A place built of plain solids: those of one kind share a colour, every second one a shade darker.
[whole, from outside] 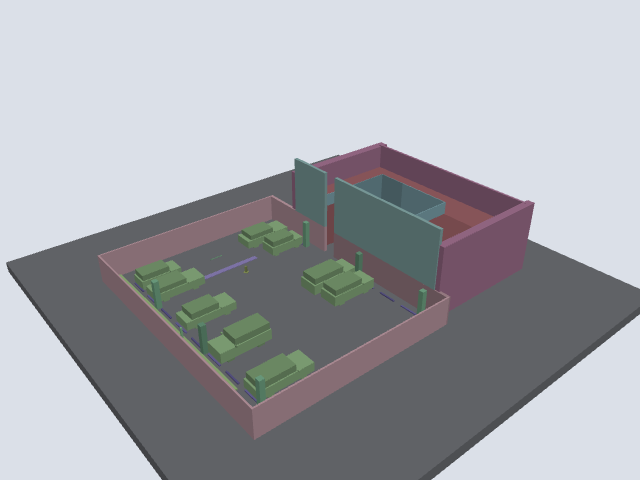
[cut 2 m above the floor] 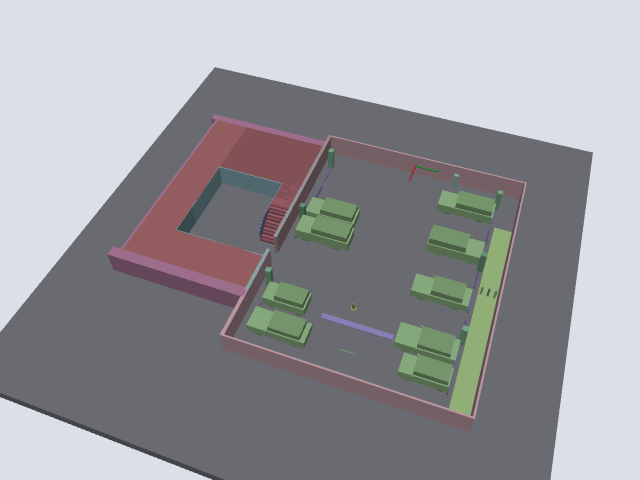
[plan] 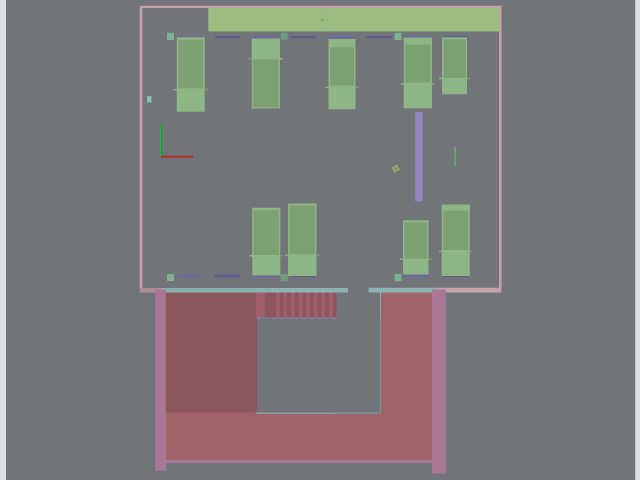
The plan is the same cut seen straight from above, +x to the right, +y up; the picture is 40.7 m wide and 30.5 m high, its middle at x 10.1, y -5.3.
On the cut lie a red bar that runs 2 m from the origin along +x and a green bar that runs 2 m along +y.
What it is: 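The pedestrian entrance of an underground car park of the 2000s; a paved forecourt at street level 4.18 m over the deck; an open stair well of 22 risers of 0.190 m and treads of 0.240 m, 1.58 m wide, one straight flight without a landing, along the facade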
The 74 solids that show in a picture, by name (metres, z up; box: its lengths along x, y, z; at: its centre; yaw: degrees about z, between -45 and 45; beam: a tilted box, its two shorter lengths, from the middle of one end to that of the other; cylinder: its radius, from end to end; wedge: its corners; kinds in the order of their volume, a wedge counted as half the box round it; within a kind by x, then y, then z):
{
 "paving_1": {"box": [5.8, 7.63, 4.23], "at": [3.2, -12.46, 2.06]},
 "paving_2": {"box": [16.92, 3.01, 4.23], "at": [8.76, -17.77, 2.06]},
 "paving_3": {"box": [3.32, 7.63, 4.23], "at": [15.56, -12.46, 2.06]},
 "boundary_1": {"box": [0.69, 11.52, 6.6], "at": [-0.03, -14.2, 3.25]},
 "boundary_2": {"box": [17.36, 0.22, 6.61], "at": [8.76, -19.37, 3.25]},
 "boundary_3": {"box": [0.87, 11.7, 6.47], "at": [17.65, -14.29, 3.19]},
 "stair_step_1": {"box": [0.53, 1.6, 3.85], "at": [6.32, -9.43, 1.88]},
 "stair_step_2": {"box": [0.77, 1.6, 3.66], "at": [6.44, -9.43, 1.78]},
 "stair_step_3": {"box": [1.25, 1.6, 3.28], "at": [6.68, -9.43, 1.59]},
 "stair_step_4": {"box": [1.49, 1.6, 3.09], "at": [6.8, -9.43, 1.5]},
 "stair_step_5": {"box": [1.73, 1.6, 2.9], "at": [6.92, -9.43, 1.4]},
 "stair_step_6": {"box": [1.97, 1.6, 2.71], "at": [7.04, -9.43, 1.3]},
 "stair_step_7": {"box": [2.21, 1.6, 2.52], "at": [7.16, -9.43, 1.21]},
 "stair_step_8": {"box": [2.45, 1.6, 2.33], "at": [7.28, -9.43, 1.11]},
 "stair_step_9": {"box": [2.69, 1.6, 2.14], "at": [7.4, -9.43, 1.02]},
 "stair_step_10": {"box": [2.93, 1.6, 1.95], "at": [7.52, -9.43, 0.93]},
 "stair_step_11": {"box": [3.17, 1.6, 1.76], "at": [7.64, -9.43, 0.83]},
 "stair_step_12": {"box": [3.41, 1.6, 1.57], "at": [7.76, -9.43, 0.73]},
 "stair_step_13": {"box": [3.65, 1.6, 1.38], "at": [7.88, -9.43, 0.64]},
 "stair_step_14": {"box": [3.89, 1.6, 1.19], "at": [8.0, -9.43, 0.55]},
 "stair_step_15": {"box": [4.13, 1.6, 1.0], "at": [8.12, -9.43, 0.45]},
 "stair_step_16": {"box": [4.37, 1.6, 0.81], "at": [8.24, -9.43, 0.35]},
 "stair_step_17": {"box": [4.61, 1.6, 0.62], "at": [8.36, -9.43, 0.26]},
 "stair_step_18": {"box": [4.85, 1.6, 0.43], "at": [8.48, -9.43, 0.17]},
 "stair_step_19": {"box": [5.09, 1.6, 0.24], "at": [8.6, -9.43, 0.07]},
 "car_1": {"box": [1.78, 4.74, 0.77], "at": [1.88, 5.21, 0.56]},
 "car_2": {"box": [1.58, 3.06, 0.56], "at": [1.88, 5.88, 1.23]},
 "car_3": {"box": [1.6, 3.04, 0.59], "at": [6.66, 4.66, 1.38]},
 "car_4": {"box": [1.8, 4.45, 0.9], "at": [6.66, 5.28, 0.63]},
 "car_5": {"box": [1.78, 4.31, 0.87], "at": [6.69, -5.4, 0.62]},
 "car_6": {"box": [1.58, 2.83, 0.54], "at": [6.69, -4.83, 1.33]},
 "car_7": {"box": [1.82, 4.61, 0.92], "at": [8.97, -5.28, 0.64]},
 "car_8": {"box": [1.62, 3.08, 0.57], "at": [8.97, -4.67, 1.39]},
 "car_9": {"box": [1.72, 4.46, 0.71], "at": [11.5, 5.24, 0.54]},
 "car_10": {"box": [1.52, 2.44, 0.55], "at": [11.5, 5.73, 1.17]},
 "car_11": {"box": [1.63, 3.45, 0.78], "at": [16.19, -5.76, 0.57]},
 "car_12": {"box": [1.43, 2.31, 0.55], "at": [16.19, -5.34, 1.24]},
 "car_13": {"box": [1.81, 4.5, 0.73], "at": [16.32, 5.32, 0.54]},
 "car_14": {"box": [1.61, 2.42, 0.46], "at": [16.32, 5.92, 1.14]},
 "car_15": {"box": [1.6, 3.63, 0.78], "at": [18.64, 5.76, 0.57]},
 "car_16": {"box": [1.4, 2.45, 0.52], "at": [18.64, 6.22, 1.22]},
 "car_17": {"box": [1.78, 4.56, 0.72], "at": [18.73, -5.32, 0.54]},
 "car_18": {"box": [1.58, 2.51, 0.47], "at": [18.73, -4.68, 1.14]},
 "wall_1": {"box": [0.15, 18.08, 2.64], "at": [-1.27, 0.55, 1.27]},
 "wall_2": {"box": [13.22, 0.3, 2.64], "at": [5.26, -8.49, 1.27]},
 "wall_3": {"box": [22.98, 0.15, 2.64], "at": [10.14, 9.52, 1.27]},
 "wall_4": {"box": [8.46, 0.3, 2.64], "at": [17.4, -8.49, 1.27]},
 "wall_5": {"box": [0.15, 18.08, 2.64], "at": [21.55, 0.55, 1.27]},
 "facade_1": {"box": [11.82, 0.3, 7.98], "at": [5.96, -8.49, 3.94]},
 "facade_2": {"box": [4.3, 0.3, 7.98], "at": [15.32, -8.49, 3.94]},
 "rim_guard_1": {"box": [0.08, 6.2, 5.37], "at": [6.06, -13.24, 2.63]},
 "rim_guard_2": {"box": [5.2, 0.08, 5.37], "at": [8.62, -16.3, 2.63]},
 "rim_guard_3": {"box": [2.92, 0.08, 5.37], "at": [12.52, -16.3, 2.63]},
 "rim_guard_4": {"box": [0.08, 6.2, 5.37], "at": [13.94, -13.24, 2.63]},
 "rim_guard_5": {"box": [0.08, 1.66, 5.37], "at": [13.94, -9.47, 2.63]},
 "walkway_1": {"box": [18.48, 1.5, 0.17], "at": [12.24, 8.69, 0.03]},
 "column_1": {"box": [0.45, 0.45, 2.61], "at": [0.6, -7.69, 1.25]},
 "column_2": {"box": [0.45, 0.45, 2.61], "at": [0.6, 7.64, 1.25]},
 "column_3": {"box": [0.45, 0.45, 2.61], "at": [7.83, -7.69, 1.25]},
 "column_4": {"box": [0.45, 0.45, 2.61], "at": [7.83, 7.64, 1.25]},
 "column_5": {"box": [0.45, 0.45, 2.61], "at": [15.06, -7.69, 1.25]},
 "column_6": {"box": [0.45, 0.45, 2.61], "at": [15.06, 7.64, 1.25]},
 "wheelstop_1": {"box": [1.6, 0.15, 0.15], "at": [1.8, -7.59, 0.03]},
 "wheelstop_2": {"box": [1.6, 0.15, 0.15], "at": [1.8, 7.59, 0.03]},
 "wheelstop_3": {"box": [1.6, 0.15, 0.15], "at": [4.21, -7.59, 0.03]},
 "wheelstop_4": {"box": [1.6, 0.15, 0.15], "at": [4.21, 7.59, 0.03]},
 "wheelstop_5": {"box": [1.6, 0.15, 0.15], "at": [6.62, 7.59, 0.03]},
 "wheelstop_6": {"box": [1.6, 0.15, 0.15], "at": [9.04, 7.59, 0.03]},
 "wheelstop_7": {"box": [1.6, 0.15, 0.15], "at": [11.45, 7.59, 0.03]},
 "wheelstop_8": {"box": [1.6, 0.15, 0.15], "at": [13.86, 7.59, 0.03]},
 "wheelstop_9": {"box": [1.6, 0.15, 0.15], "at": [16.27, -7.59, 0.03]},
 "wheelstop_10": {"box": [1.6, 0.15, 0.15], "at": [16.27, 7.59, 0.03]},
 "hump_1": {"box": [0.47, 5.68, 0.11], "at": [16.38, 0.0, 0.01]},
 "pay_station_1": {"box": [0.3, 0.4, 1.5], "at": [-0.75, 3.64, 0.7]}
}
